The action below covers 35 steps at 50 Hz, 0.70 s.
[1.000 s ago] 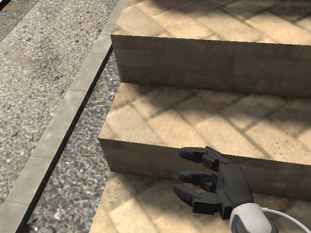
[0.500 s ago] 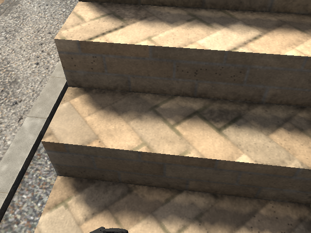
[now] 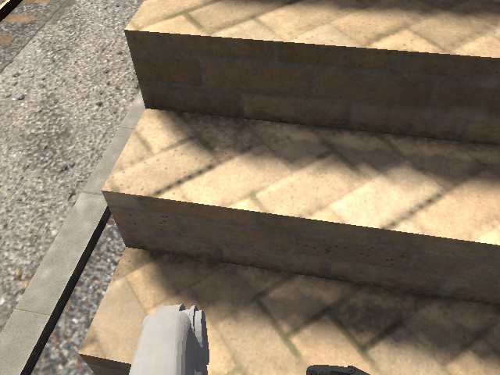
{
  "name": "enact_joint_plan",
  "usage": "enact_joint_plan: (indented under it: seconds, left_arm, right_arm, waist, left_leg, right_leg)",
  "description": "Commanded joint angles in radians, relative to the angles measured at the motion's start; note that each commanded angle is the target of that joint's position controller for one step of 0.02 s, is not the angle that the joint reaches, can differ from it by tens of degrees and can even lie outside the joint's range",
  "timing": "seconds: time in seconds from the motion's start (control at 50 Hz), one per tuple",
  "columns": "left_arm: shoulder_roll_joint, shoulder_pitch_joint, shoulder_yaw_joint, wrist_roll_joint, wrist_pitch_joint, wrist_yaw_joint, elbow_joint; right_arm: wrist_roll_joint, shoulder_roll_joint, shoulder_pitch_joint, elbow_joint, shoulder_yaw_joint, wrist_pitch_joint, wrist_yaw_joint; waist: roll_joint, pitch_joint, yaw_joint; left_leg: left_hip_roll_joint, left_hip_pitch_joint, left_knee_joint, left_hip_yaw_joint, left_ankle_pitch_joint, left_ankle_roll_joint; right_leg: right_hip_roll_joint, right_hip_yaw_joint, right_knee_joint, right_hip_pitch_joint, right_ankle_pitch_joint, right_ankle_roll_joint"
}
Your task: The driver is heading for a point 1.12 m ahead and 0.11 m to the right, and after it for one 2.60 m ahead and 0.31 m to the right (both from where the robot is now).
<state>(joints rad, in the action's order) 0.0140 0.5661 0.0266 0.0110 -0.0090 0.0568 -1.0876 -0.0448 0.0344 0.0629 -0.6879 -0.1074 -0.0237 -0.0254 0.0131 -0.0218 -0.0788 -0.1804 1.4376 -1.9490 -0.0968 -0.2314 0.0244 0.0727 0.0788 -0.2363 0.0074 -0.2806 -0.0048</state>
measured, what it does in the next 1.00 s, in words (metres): climbs: left foot 0.19 m higher, then right foot 0.20 m higher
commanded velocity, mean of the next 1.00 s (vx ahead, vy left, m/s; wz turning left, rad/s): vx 0.34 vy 0.00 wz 0.00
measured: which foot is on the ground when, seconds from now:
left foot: up 0.00-0.08, down 0.10-0.62, up 0.64-1.00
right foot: down 0.00-0.14, up 0.16-0.56, down 0.58-1.00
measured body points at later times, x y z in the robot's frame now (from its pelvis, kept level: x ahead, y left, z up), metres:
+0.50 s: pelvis +0.24 +0.04 +0.20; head +0.23 +0.10 +0.65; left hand +0.50 +0.13 +0.13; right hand +0.16 -0.12 +0.06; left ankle +0.20 +0.12 -0.56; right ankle +0.39 -0.09 -0.21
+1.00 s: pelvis +0.37 +0.07 +0.35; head +0.33 +0.06 +0.79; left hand +0.36 +0.27 +0.19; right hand +0.48 -0.14 +0.22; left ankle +0.40 +0.23 -0.24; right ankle +0.39 -0.05 -0.36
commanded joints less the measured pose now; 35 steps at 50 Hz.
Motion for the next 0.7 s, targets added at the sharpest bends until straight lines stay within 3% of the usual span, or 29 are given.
enact_joint_plan:
  seconds: [0.02, 0.04, 0.06, 0.08, 0.1, 0.12, 0.14, 0.16, 0.18, 0.2, 0.22, 0.24, 0.28, 0.32, 0.36, 0.38, 0.42, 0.44, 0.46, 0.48, 0.52, 0.54, 0.56, 0.58, 0.6, 0.62, 0.64, 0.66, 0.7]
  left_arm:
    - [0.147, 0.169, -0.018, 0.021, -0.005, 0.006, -0.056]
    - [0.175, 0.169, -0.013, 0.009, -0.016, -0.006, -0.075]
    - [0.248, 0.176, -0.02, -0.011, -0.028, -0.011, -0.104]
    - [0.284, 0.117, -0.022, -0.033, -0.046, -0.02, -0.099]
    - [0.351, 0.004, -0.039, -0.054, -0.061, -0.026, -0.07]
    - [0.348, -0.089, -0.05, -0.059, -0.072, -0.023, -0.034]
    - [0.206, -0.022, -0.034, -0.051, -0.092, -0.066, -0.017]
    - [0.155, -0.112, -0.049, -0.053, -0.121, -0.105, -0.064]
    - [0.071, -0.245, -0.048, -0.046, -0.139, -0.134, 0.029]
    - [0.013, -0.402, -0.019, -0.048, -0.126, -0.147, 0.169]
    - [0.005, -0.449, -0.004, -0.039, -0.108, -0.133, 0.26]
    - [0.033, -0.433, 0.003, -0.019, -0.095, -0.132, 0.296]
    - [-0.024, -0.346, 0.045, 0.014, -0.097, -0.141, 0.301]
    - [-0.032, -0.355, 0.064, 0.039, -0.08, -0.12, 0.304]
    - [-0.019, -0.37, 0.071, 0.031, -0.062, -0.083, 0.322]
    - [0.001, -0.45, 0.078, 0.025, -0.054, -0.069, 0.368]
    - [0.018, -0.605, 0.093, 0.034, -0.037, -0.048, 0.421]
    - [0.014, -0.684, 0.108, 0.031, -0.034, -0.045, 0.446]
    - [-0.005, -0.628, 0.112, 0.018, -0.023, -0.042, 0.415]
    - [0.02, -0.574, 0.101, 0.012, -0.023, -0.048, 0.378]
    - [0.066, -0.67, 0.096, -0.001, -0.037, -0.073, 0.39]
    - [0.073, -0.604, 0.076, -0.008, -0.034, -0.07, 0.33]
    - [0.131, -0.46, 0.067, -0.003, -0.04, -0.069, 0.309]
    - [0.176, -0.386, 0.052, -0.016, -0.039, -0.082, 0.294]
    - [0.22, -0.325, 0.027, -0.046, -0.032, -0.096, 0.241]
    - [0.289, -0.239, -0.013, -0.079, 0.002, -0.103, 0.179]
    - [0.218, -0.222, -0.016, -0.1, 0.06, -0.098, 0.126]
    - [0.16, -0.281, -0.004, -0.132, 0.062, -0.101, 0.127]
    - [0.107, -0.408, 0.0, -0.066, 0.022, -0.105, 0.102]
  right_arm:
    - [-0.017, 0.04, -0.389, 0.247, -0.018, -0.057, -0.019]
    - [-0.023, 0.02, -0.367, 0.255, -0.004, -0.072, -0.017]
    - [-0.025, -0.051, -0.255, 0.253, 0.03, -0.076, -0.011]
    - [-0.02, -0.139, -0.125, 0.227, 0.074, -0.07, -0.003]
    - [-0.006, -0.247, 0.039, 0.168, 0.122, -0.041, 0.009]
    - [0.022, -0.337, 0.265, 0.089, 0.153, -0.025, 0.006]
    - [0.068, -0.448, 0.442, -0.02, 0.191, 0.001, 0.023]
    - [0.079, -0.433, 0.485, -0.074, 0.193, 0.02, 0.055]
    - [0.033, -0.319, 0.423, -0.135, 0.154, 0.002, 0.052]
    - [0.009, -0.189, 0.344, -0.211, 0.118, -0.01, 0.039]
    - [0.01, -0.125, 0.244, -0.26, 0.103, -0.026, 0.024]
    - [0.023, -0.062, 0.209, -0.314, 0.094, -0.037, 0.008]
    - [0.06, -0.03, 0.205, -0.358, 0.08, -0.04, -0.018]
    - [0.112, -0.067, 0.197, -0.363, 0.064, -0.043, -0.025]
    - [0.102, -0.125, 0.155, -0.354, 0.049, -0.042, -0.032]
    - [0.08, -0.17, 0.142, -0.347, 0.051, -0.042, -0.032]
    - [0.048, -0.188, 0.253, -0.371, 0.048, -0.048, -0.009]
    - [0.045, -0.208, 0.319, -0.381, 0.056, -0.053, 0.016]
    - [0.07, -0.223, 0.35, -0.409, 0.061, -0.038, 0.027]
    - [0.052, -0.236, 0.346, -0.405, 0.07, -0.031, 0.038]
    - [-0.004, -0.315, 0.349, -0.384, 0.09, -0.016, 0.06]
    - [0.018, -0.315, 0.379, -0.404, 0.086, -0.022, 0.067]
    - [0.018, -0.391, 0.351, -0.388, 0.096, -0.043, 0.071]
    - [0.007, -0.397, 0.337, -0.396, 0.1, -0.051, 0.062]
    - [0.018, -0.35, 0.367, -0.408, 0.089, -0.059, 0.064]
    - [0.057, -0.293, 0.454, -0.398, 0.095, -0.058, 0.049]
    - [0.028, -0.175, 0.425, -0.391, 0.084, -0.039, 0.012]
    - [-0.02, -0.157, 0.3, -0.378, 0.103, -0.034, -0.006]
    - [-0.015, -0.097, 0.229, -0.282, 0.081, -0.049, -0.015]
  waist:
    - [0.116, 0.047, 0.023]
    - [0.145, -0.035, 0.066]
    - [0.248, -0.146, 0.154]
    - [0.308, -0.2, 0.267]
    - [0.36, -0.258, 0.376]
    - [0.263, -0.35, 0.446]
    - [-0.21, -0.519, 0.355]
    - [-0.185, -0.545, 0.371]
    - [-0.114, -0.367, 0.287]
    - [-0.095, -0.11, 0.186]
    - [-0.078, 0.054, 0.106]
    - [-0.048, 0.091, 0.054]
    - [-0.02, 0.096, -0.012]
    - [-0.032, 0.132, -0.022]
    - [-0.042, 0.156, -0.053]
    - [-0.058, 0.173, -0.049]
    - [-0.128, 0.174, 0.037]
    - [-0.154, 0.137, 0.074]
    - [-0.151, 0.029, 0.054]
    - [-0.128, -0.03, 0.05]
    - [-0.12, -0.097, 0.069]
    - [-0.182, -0.189, 0.048]
    - [-0.298, -0.247, -0.015]
    - [-0.398, -0.274, -0.041]
    - [-0.392, -0.29, -0.042]
    - [-0.098, -0.347, 0.016]
    - [0.179, -0.333, 0.048]
    - [0.068, -0.212, 0.041]
    - [-0.025, 0.003, 0.121]
  left_leg:
    - [0.048, -0.372, 0.39, -0.201, -0.088, 0.056]
    - [0.116, -0.626, 0.415, -0.235, -0.076, 0.096]
    - [0.2, -0.782, 0.488, -0.239, -0.105, 0.121]
    - [0.237, -0.924, 0.663, -0.169, -0.146, 0.14]
    - [0.23, -1.053, 0.873, -0.036, -0.22, 0.142]
    - [0.126, -1.345, 1.009, 0.288, -0.069, 0.196]
    - [-0.122, -1.677, 1.405, 0.936, -0.204, 0.352]
    - [-0.229, -1.657, 1.722, 1.333, -0.385, 0.396]
    - [-0.258, -1.472, 1.717, 1.171, -0.359, 0.293]
    - [-0.225, -1.281, 1.676, 0.943, -0.384, 0.224]
    - [-0.172, -1.128, 1.626, 0.665, -0.342, 0.156]
    - [-0.101, -1.084, 1.578, 0.463, -0.247, 0.086]
    - [-0.052, -1.051, 1.544, 0.196, -0.042, -0.012]
    - [-0.036, -0.945, 1.606, 0.065, 0.103, -0.019]
    - [0.0, -0.848, 1.642, -0.016, 0.184, -0.03]
    - [0.042, -0.786, 1.676, -0.073, 0.161, -0.046]
    - [0.043, -0.819, 1.748, -0.055, 0.266, 0.008]
    - [0.002, -0.884, 1.838, -0.026, 0.403, 0.04]
    - [-0.026, -1.049, 1.83, -0.004, 0.509, 0.067]
    - [-0.043, -1.193, 1.804, -0.023, 0.661, 0.066]
    - [-0.052, -1.306, 1.764, -0.078, 1.363, 0.071]
    - [-0.085, -1.355, 1.697, -0.066, 1.878, 0.095]
    - [-0.157, -1.484, 1.63, -0.007, 2.066, 0.158]
    - [-0.169, -1.621, 1.526, 0.022, 2.076, 0.194]
    - [-0.104, -1.644, 1.407, 0.025, 1.796, 0.188]
    - [-0.019, -1.445, 1.215, 0.061, 1.237, 0.16]
    - [0.17, -1.17, 0.918, 0.134, 0.237, 0.093]
    - [0.262, -1.07, 0.38, 0.327, 0.008, 0.044]
    - [0.266, -0.82, 0.008, 0.383, -0.004, 0.066]
  right_leg:
    - [0.178, -0.045, 0.247, 0.085, 0.901, -0.19]
    - [0.22, -0.022, 0.176, 0.108, 1.542, -0.192]
    - [0.249, -0.016, 0.097, 0.011, 2.024, -0.206]
    - [0.248, -0.027, -0.027, -0.068, 2.196, -0.205]
    - [0.236, -0.039, -0.188, -0.143, 2.136, -0.205]
    - [0.218, -0.124, -0.436, 0.035, 1.787, -0.194]
    - [0.013, -0.156, -0.746, 0.451, 0.913, -0.174]
    - [-0.192, -0.352, -1.38, 0.603, 0.216, -0.131]
    - [-0.192, -0.462, -1.831, 0.802, 0.1, -0.131]
    - [-0.15, -0.387, -1.997, 0.987, 0.034, -0.165]
    - [-0.098, -0.317, -2.068, 1.089, 0.006, -0.181]
    - [-0.075, -0.321, -2.105, 1.112, 0.041, -0.204]
    - [-0.088, -0.329, -2.182, 1.225, 0.131, -0.234]
    - [-0.128, -0.269, -2.273, 1.283, 0.183, -0.196]
    - [-0.144, -0.208, -2.248, 1.305, 0.236, -0.134]
    - [-0.136, -0.147, -2.083, 1.278, 0.277, -0.097]
    - [-0.125, -0.024, -1.922, 1.286, 0.292, -0.058]
    - [-0.078, 0.049, -1.801, 1.241, 0.239, -0.043]
    - [-0.015, 0.067, -1.818, 1.182, 0.253, -0.047]
    - [0.009, 0.086, -1.72, 1.154, 0.213, -0.052]
    - [-0.038, 0.193, -1.308, 0.875, 0.075, -0.104]
    - [-0.091, 0.192, -1.345, 0.734, 0.057, -0.121]
    - [-0.095, 0.084, -1.093, 0.612, -0.056, -0.123]
    - [-0.101, 0.009, -0.833, 0.549, -0.097, -0.135]
    - [-0.09, -0.105, -0.677, 0.455, 0.011, -0.144]
    - [0.033, -0.389, -0.645, 0.235, 0.424, -0.216]
    - [0.136, -0.703, -0.268, 0.182, 0.194, -0.32]
    - [0.191, -0.82, -0.123, 0.401, -0.095, -0.353]
    - [0.198, -0.637, -0.221, 0.641, -0.326, -0.283]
